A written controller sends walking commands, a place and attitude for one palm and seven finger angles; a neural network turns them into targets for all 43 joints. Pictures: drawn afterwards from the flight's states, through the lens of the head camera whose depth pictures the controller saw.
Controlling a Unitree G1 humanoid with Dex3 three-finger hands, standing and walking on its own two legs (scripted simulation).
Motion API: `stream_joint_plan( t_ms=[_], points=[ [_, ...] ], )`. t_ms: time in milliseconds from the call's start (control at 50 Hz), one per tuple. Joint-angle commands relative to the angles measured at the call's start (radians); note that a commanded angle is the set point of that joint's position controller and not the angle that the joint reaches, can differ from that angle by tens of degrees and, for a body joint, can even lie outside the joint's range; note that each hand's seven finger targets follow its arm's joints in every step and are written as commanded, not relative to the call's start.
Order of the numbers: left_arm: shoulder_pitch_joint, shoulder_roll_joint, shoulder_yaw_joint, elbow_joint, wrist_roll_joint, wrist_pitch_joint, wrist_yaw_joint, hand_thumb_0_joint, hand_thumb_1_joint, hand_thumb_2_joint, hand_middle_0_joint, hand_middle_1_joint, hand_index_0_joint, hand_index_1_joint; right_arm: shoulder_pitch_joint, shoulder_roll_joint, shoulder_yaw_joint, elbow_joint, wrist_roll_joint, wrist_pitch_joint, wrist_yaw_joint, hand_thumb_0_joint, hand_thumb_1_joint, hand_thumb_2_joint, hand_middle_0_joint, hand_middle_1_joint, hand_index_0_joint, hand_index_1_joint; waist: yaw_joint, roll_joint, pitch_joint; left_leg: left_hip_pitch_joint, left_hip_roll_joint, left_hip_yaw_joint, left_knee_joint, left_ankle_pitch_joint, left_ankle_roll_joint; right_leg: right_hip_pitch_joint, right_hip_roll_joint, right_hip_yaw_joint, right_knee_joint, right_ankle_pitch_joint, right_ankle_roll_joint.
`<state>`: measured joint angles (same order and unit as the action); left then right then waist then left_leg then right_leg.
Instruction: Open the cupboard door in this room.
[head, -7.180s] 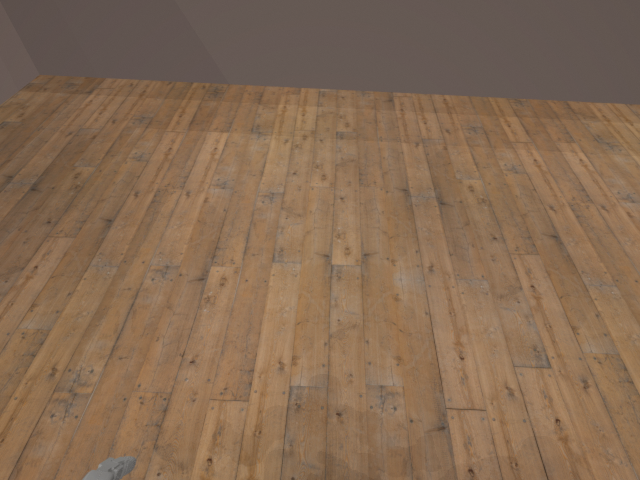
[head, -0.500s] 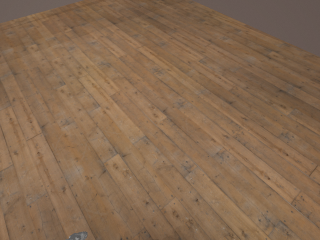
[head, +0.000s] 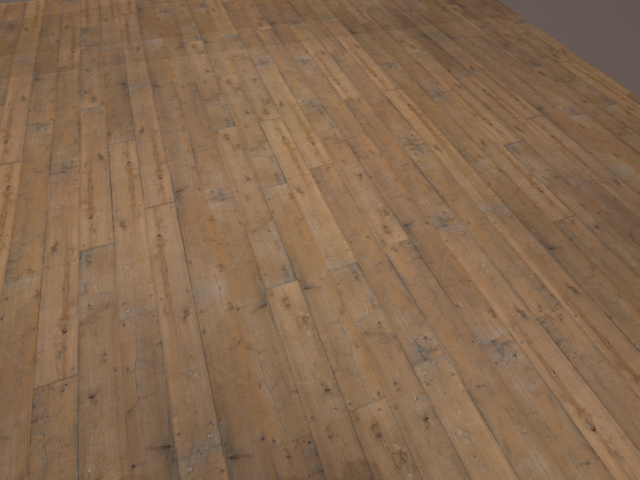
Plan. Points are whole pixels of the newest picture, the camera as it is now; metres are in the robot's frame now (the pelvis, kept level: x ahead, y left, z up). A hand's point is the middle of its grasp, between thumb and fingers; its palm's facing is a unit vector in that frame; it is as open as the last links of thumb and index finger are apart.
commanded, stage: turn or walk to find it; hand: left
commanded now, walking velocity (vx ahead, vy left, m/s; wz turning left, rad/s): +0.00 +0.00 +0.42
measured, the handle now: out of the picture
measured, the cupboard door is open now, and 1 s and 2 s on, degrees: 0 0 0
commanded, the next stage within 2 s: none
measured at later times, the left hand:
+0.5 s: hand out of the picture +0.06 +0.20 -0.14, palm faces +0.17 -0.95 -0.27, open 7.3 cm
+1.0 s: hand out of the picture -0.12 +0.15 -0.15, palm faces +0.45 -0.85 -0.26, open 7.3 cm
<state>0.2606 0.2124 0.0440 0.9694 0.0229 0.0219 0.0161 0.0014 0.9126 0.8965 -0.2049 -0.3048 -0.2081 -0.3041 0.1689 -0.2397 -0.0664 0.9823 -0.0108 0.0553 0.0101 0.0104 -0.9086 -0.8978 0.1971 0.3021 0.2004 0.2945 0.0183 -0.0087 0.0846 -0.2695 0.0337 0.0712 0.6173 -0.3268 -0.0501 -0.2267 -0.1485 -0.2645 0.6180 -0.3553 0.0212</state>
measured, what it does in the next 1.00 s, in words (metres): steps on the spot, turning left: right foot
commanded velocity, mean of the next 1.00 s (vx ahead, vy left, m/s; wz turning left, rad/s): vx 0.00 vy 0.00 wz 0.42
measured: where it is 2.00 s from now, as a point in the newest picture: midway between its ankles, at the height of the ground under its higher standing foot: outside the picture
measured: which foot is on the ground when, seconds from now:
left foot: down 0.00-0.52, up 0.54-1.00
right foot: down 0.00-0.02, up 0.04-0.50, down 0.52-1.00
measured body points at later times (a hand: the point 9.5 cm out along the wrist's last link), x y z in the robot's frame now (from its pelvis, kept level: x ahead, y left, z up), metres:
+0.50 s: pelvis -0.02 -0.01 +0.01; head +0.01 -0.03 +0.46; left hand +0.05 +0.25 -0.12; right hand +0.05 -0.25 -0.15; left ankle +0.00 +0.11 -0.73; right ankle -0.01 -0.13 -0.72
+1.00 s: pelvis -0.06 -0.04 +0.01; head -0.03 -0.03 +0.46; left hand -0.14 +0.20 -0.13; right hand +0.11 -0.24 -0.14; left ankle -0.14 +0.08 -0.70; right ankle -0.01 -0.12 -0.73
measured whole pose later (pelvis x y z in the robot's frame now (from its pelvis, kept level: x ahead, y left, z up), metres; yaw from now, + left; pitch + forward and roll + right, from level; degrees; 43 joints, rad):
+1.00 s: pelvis -0.06 -0.04 +0.01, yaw +25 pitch -1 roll +1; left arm 0.27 0.19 0.04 0.98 0.03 0.02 0.02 0.00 0.91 0.90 -0.20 -0.30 -0.21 -0.30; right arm 0.18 -0.24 -0.07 1.00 -0.01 0.07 0.01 0.01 -0.91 -0.90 0.20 0.30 0.20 0.29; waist 0.03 0.00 0.08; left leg -0.32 0.04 0.04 0.79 -0.45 -0.06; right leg -0.24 -0.13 -0.25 0.55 -0.28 -0.02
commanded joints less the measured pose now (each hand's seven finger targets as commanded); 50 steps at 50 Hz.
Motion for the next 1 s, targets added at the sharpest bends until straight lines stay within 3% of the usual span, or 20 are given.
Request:
stream_joint_plan(
  t_ms=[0, 20, 40, 80, 160, 340, 420, 460, 480, 500, 520, 540, 560, 580, 600, 640, 760, 880, 940, 980],
  points=[
    [-0.033, 0.086, 0.019, -0.114, -0.011, 0.005, 0.009, 0.000, 0.900, 0.900, -0.200, -0.300, -0.200, -0.300, 0.158, -0.251, -0.046, -0.045, -0.003, -0.041, -0.010, 0.000, -0.900, -0.900, 0.200, 0.300, 0.200, 0.300, -0.076, 0.324, -0.165, 0.280, 0.362, -0.417, -0.274, 0.733, 0.196, -0.298, 0.029, 0.119, 0.361, -0.309, 0.058],
    [-0.056, 0.109, 0.024, -0.118, -0.006, 0.013, 0.012, 0.000, 0.900, 0.900, -0.200, -0.300, -0.200, -0.300, 0.159, -0.244, -0.044, -0.039, -0.009, -0.035, -0.013, 0.000, -0.900, -0.900, 0.200, 0.300, 0.200, 0.300, -0.082, 0.226, -0.162, 0.217, 0.383, -0.366, -0.262, 0.643, 0.247, -0.271, 0.016, 0.188, 0.454, -0.298, 0.041],
    [-0.089, 0.102, 0.030, -0.101, -0.002, 0.021, 0.014, 0.000, 0.900, 0.900, -0.200, -0.300, -0.200, -0.300, 0.126, -0.203, -0.034, -0.039, -0.011, -0.041, -0.024, 0.000, -0.900, -0.900, 0.200, 0.300, 0.200, 0.300, -0.080, 0.265, -0.117, 0.156, 0.313, -0.347, -0.294, 0.573, 0.215, -0.291, 0.010, 0.228, 0.475, -0.233, 0.043],
    [-0.086, 0.119, 0.036, -0.080, -0.005, 0.020, 0.003, 0.000, 0.900, 0.900, -0.200, -0.300, -0.200, -0.300, 0.038, -0.170, -0.017, -0.070, -0.011, -0.041, -0.032, 0.000, -0.900, -0.900, 0.200, 0.300, 0.200, 0.300, -0.045, 0.198, -0.062, 0.133, 0.244, -0.298, -0.294, 0.522, 0.194, -0.318, 0.017, 0.244, 0.523, -0.107, 0.047],
    [-0.041, 0.113, 0.035, -0.056, -0.005, 0.015, -0.003, 0.000, 0.900, 0.900, -0.200, -0.300, -0.200, -0.300, 0.039, -0.158, -0.016, -0.080, -0.003, -0.054, -0.031, 0.000, -0.900, -0.900, 0.200, 0.300, 0.200, 0.300, -0.027, 0.120, -0.102, 0.169, 0.193, -0.238, -0.295, 0.558, 0.182, -0.300, 0.035, 0.240, 0.518, -0.015, 0.067],
    [-0.132, 0.090, 0.028, -0.115, -0.009, 0.015, 0.005, 0.000, 0.900, 0.900, -0.200, -0.300, -0.200, -0.300, 0.083, -0.159, -0.033, -0.081, -0.015, -0.041, -0.024, 0.000, -0.900, -0.900, 0.200, 0.300, 0.200, 0.300, -0.059, 0.150, -0.092, 0.130, 0.200, -0.383, -0.299, 0.397, 0.229, -0.241, 0.072, 0.249, 0.283, -0.092, 0.066],
    [-0.088, 0.081, 0.024, -0.117, -0.018, 0.002, 0.008, 0.000, 0.900, 0.900, -0.200, -0.300, -0.200, -0.300, 0.067, -0.159, -0.037, -0.087, -0.016, -0.036, -0.022, 0.000, -0.900, -0.900, 0.200, 0.300, 0.200, 0.300, -0.039, 0.161, -0.133, 0.083, 0.175, -0.422, -0.246, 0.468, 0.219, -0.099, 0.113, 0.237, 0.066, -0.062, 0.046],
    [-0.027, 0.090, 0.028, -0.101, -0.019, -0.009, 0.011, 0.000, 0.900, 0.900, -0.200, -0.300, -0.200, -0.300, 0.051, -0.150, -0.039, -0.091, -0.010, -0.035, -0.020, 0.000, -0.900, -0.900, 0.200, 0.300, 0.200, 0.300, -0.005, 0.131, -0.161, 0.004, 0.128, -0.403, -0.186, 0.425, 0.176, 0.054, 0.119, 0.224, -0.137, 0.100, 0.040],
    [0.009, 0.121, 0.036, -0.094, -0.015, -0.017, 0.015, 0.000, 0.900, 0.900, -0.200, -0.300, -0.200, -0.300, 0.051, -0.125, -0.039, -0.096, -0.003, -0.035, -0.016, 0.000, -0.900, -0.900, 0.200, 0.300, 0.200, 0.300, 0.013, 0.061, -0.178, -0.089, 0.076, -0.363, -0.130, 0.298, 0.126, 0.181, 0.066, 0.265, -0.256, 0.171, 0.028],
    [0.036, 0.209, 0.052, -0.093, 0.001, -0.028, 0.023, 0.000, 0.900, 0.900, -0.200, -0.300, -0.200, -0.300, 0.062, -0.061, -0.029, -0.111, 0.007, -0.035, -0.009, 0.000, -0.900, -0.900, 0.200, 0.300, 0.200, 0.300, 0.025, -0.179, -0.184, -0.282, -0.044, -0.228, 0.057, 0.023, 0.054, 0.308, -0.159, 0.491, -0.342, 0.165, -0.042],
    [0.023, 0.253, 0.055, -0.107, 0.002, -0.025, 0.024, 0.000, 0.900, 0.900, -0.200, -0.300, -0.200, -0.300, 0.040, -0.062, -0.032, -0.129, -0.001, -0.031, -0.013, 0.000, -0.900, -0.900, 0.200, 0.300, 0.200, 0.300, 0.031, -0.285, -0.136, -0.329, -0.110, -0.139, 0.278, -0.247, 0.020, 0.187, -0.336, 0.624, -0.364, 0.254, -0.148],
    [-0.018, 0.215, 0.050, -0.123, -0.005, -0.022, 0.026, 0.000, 0.900, 0.900, -0.200, -0.300, -0.200, -0.300, 0.042, -0.098, -0.043, -0.111, -0.012, -0.014, -0.010, 0.000, -0.900, -0.900, 0.200, 0.300, 0.200, 0.300, 0.014, -0.180, -0.104, -0.290, -0.067, -0.186, 0.436, -0.210, 0.025, 0.053, -0.315, 0.564, -0.380, 0.162, -0.178],
    [-0.090, 0.181, 0.048, -0.137, -0.007, -0.026, 0.028, 0.000, 0.900, 0.900, -0.200, -0.300, -0.200, -0.300, 0.070, -0.097, -0.046, -0.087, -0.016, -0.002, -0.005, 0.000, -0.900, -0.900, 0.200, 0.300, 0.200, 0.300, -0.021, -0.221, -0.054, -0.293, -0.046, -0.199, 0.510, -0.154, 0.024, -0.021, -0.255, 0.507, -0.408, 0.065, -0.155],
    [-0.128, 0.160, 0.040, -0.143, -0.009, -0.024, 0.023, 0.000, 0.900, 0.900, -0.200, -0.300, -0.200, -0.300, 0.086, -0.090, -0.049, -0.064, -0.017, 0.005, -0.001, 0.000, -0.900, -0.900, 0.200, 0.300, 0.200, 0.300, -0.040, -0.156, -0.011, -0.287, -0.041, -0.174, 0.578, -0.098, 0.017, -0.060, -0.207, 0.445, -0.407, 0.036, -0.128],
    [-0.151, 0.134, 0.031, -0.148, -0.010, -0.024, 0.023, 0.000, 0.900, 0.900, -0.200, -0.300, -0.200, -0.300, 0.111, -0.081, -0.048, -0.048, -0.017, 0.007, 0.004, 0.000, -0.900, -0.900, 0.200, 0.300, 0.200, 0.300, -0.060, -0.132, 0.004, -0.286, -0.027, -0.159, 0.602, -0.053, 0.011, -0.069, -0.171, 0.377, -0.387, 0.088, -0.106],
    [-0.115, 0.112, 0.025, -0.137, -0.009, -0.035, 0.019, 0.000, 0.900, 0.900, -0.200, -0.300, -0.200, -0.300, 0.134, -0.065, -0.041, -0.033, -0.015, 0.007, 0.006, 0.000, -0.900, -0.900, 0.200, 0.300, 0.200, 0.300, -0.052, -0.138, -0.010, -0.293, -0.027, -0.133, 0.618, 0.005, -0.008, -0.007, -0.130, 0.294, -0.356, 0.210, -0.095],
    [0.002, 0.132, 0.031, -0.089, -0.004, -0.038, 0.023, 0.000, 0.900, 0.900, -0.200, -0.300, -0.200, -0.300, 0.063, -0.066, -0.034, -0.042, -0.014, 0.010, 0.003, 0.000, -0.900, -0.900, 0.200, 0.300, 0.200, 0.300, -0.004, -0.139, -0.044, -0.302, 0.007, -0.112, 0.536, -0.026, -0.034, 0.106, -0.182, 0.285, -0.331, 0.297, -0.135],
    [0.049, 0.177, 0.045, -0.057, 0.009, -0.029, 0.020, 0.000, 0.900, 0.900, -0.200, -0.300, -0.200, -0.300, -0.018, -0.047, -0.014, -0.064, -0.003, -0.001, 0.002, 0.000, -0.900, -0.900, 0.200, 0.300, 0.200, 0.300, 0.032, -0.170, -0.070, -0.190, 0.010, -0.043, 0.268, -0.135, -0.021, 0.130, -0.218, 0.261, -0.283, 0.410, -0.168],
    [0.040, 0.197, 0.053, -0.046, 0.012, -0.024, 0.018, 0.000, 0.900, 0.900, -0.200, -0.300, -0.200, -0.300, -0.009, -0.043, -0.005, -0.070, 0.005, -0.015, -0.001, 0.000, -0.900, -0.900, 0.200, 0.300, 0.200, 0.300, 0.027, -0.202, -0.109, -0.109, 0.000, -0.009, 0.119, -0.147, -0.003, 0.138, -0.231, 0.247, -0.228, 0.484, -0.172],
    [0.016, 0.202, 0.054, -0.040, 0.007, -0.019, 0.015, 0.000, 0.900, 0.900, -0.200, -0.300, -0.200, -0.300, 0.038, -0.046, -0.005, -0.059, 0.005, -0.023, -0.004, 0.000, -0.900, -0.900, 0.200, 0.300, 0.200, 0.300, -0.007, -0.180, -0.135, -0.004, -0.012, 0.016, -0.031, -0.040, 0.006, 0.102, -0.217, 0.201, -0.165, 0.461, -0.132]
  ],
)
